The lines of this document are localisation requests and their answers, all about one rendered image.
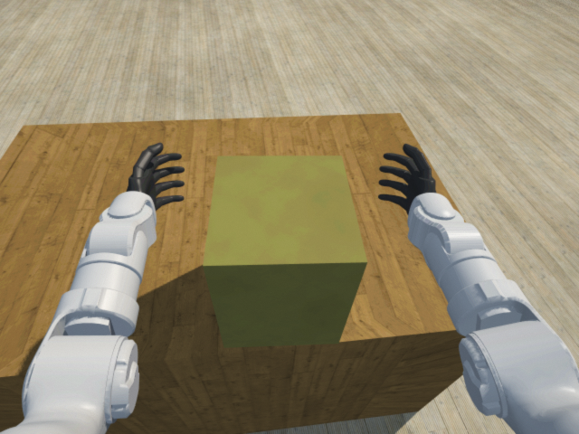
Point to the robot right hand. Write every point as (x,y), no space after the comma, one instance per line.
(419,178)

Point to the robot left hand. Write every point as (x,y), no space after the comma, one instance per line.
(145,175)

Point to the carton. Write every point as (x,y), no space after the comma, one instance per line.
(284,256)

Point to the pedestal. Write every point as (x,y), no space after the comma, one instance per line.
(399,348)

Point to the left robot forearm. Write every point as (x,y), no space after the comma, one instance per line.
(103,295)

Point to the right robot forearm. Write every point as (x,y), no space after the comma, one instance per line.
(478,293)

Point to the robot right upper arm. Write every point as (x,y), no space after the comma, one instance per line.
(521,373)

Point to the robot left upper arm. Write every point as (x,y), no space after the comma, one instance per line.
(80,385)

